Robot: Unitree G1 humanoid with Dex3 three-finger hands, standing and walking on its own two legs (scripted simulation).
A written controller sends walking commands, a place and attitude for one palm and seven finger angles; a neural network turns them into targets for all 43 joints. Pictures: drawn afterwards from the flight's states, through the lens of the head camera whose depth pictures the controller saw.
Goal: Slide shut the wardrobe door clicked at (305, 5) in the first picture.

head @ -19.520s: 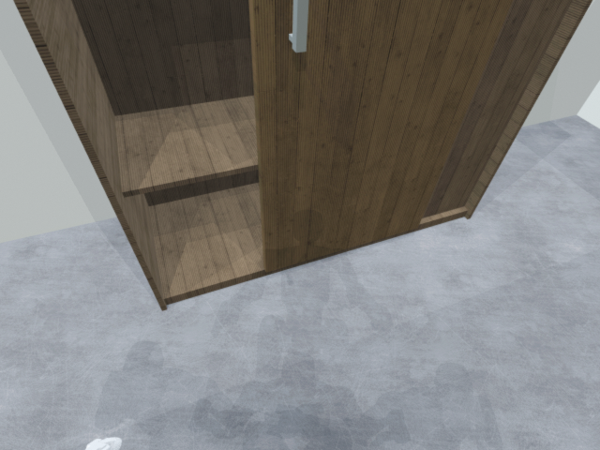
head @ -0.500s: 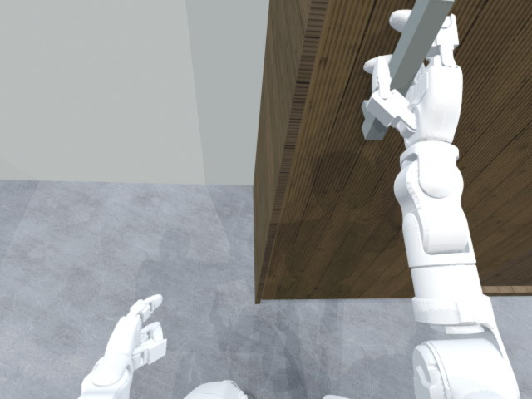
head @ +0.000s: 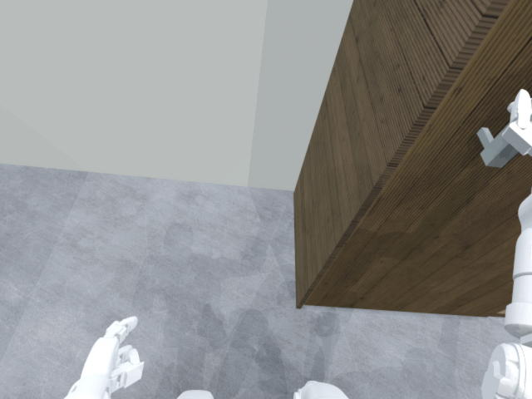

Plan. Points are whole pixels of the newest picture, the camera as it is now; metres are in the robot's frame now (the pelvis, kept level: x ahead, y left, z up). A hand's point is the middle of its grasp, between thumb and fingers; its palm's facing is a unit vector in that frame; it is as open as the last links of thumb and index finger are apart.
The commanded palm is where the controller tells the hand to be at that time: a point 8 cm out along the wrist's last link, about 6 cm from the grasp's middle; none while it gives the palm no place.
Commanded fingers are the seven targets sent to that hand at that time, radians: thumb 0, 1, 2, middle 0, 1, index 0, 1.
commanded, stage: stop walking and hold the door there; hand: right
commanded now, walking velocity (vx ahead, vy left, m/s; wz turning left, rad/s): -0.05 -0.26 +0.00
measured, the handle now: (531, 101) +0.44 -0.29 +0.24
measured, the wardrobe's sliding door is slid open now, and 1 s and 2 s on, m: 0.00 0.00 0.00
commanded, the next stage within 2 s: none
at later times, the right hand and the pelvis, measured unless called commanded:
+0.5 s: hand (520, 123) +0.41 -0.27 +0.23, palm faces +0.45 +0.87 -0.22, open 6.5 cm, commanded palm +0.37 -0.32 +0.22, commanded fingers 0.00 -0.90 -0.90 0.45 1.40 0.45 1.40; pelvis +0.01 +0.00 +0.01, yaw +4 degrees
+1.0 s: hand (520, 124) +0.41 -0.27 +0.23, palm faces +0.42 +0.88 -0.23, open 6.5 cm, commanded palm +0.37 -0.32 +0.22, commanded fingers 0.00 -0.90 -0.90 0.45 1.40 0.45 1.40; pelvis +0.01 -0.01 +0.01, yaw +3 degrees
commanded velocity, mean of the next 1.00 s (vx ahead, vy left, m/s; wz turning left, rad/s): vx -0.04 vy -0.08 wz -0.02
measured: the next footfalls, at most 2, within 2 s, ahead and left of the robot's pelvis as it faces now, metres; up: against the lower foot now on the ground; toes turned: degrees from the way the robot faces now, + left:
right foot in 0.08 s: +0.09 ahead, -0.09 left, +0.00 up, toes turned +0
left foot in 1.46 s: +0.02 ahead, +0.04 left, +0.00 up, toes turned +11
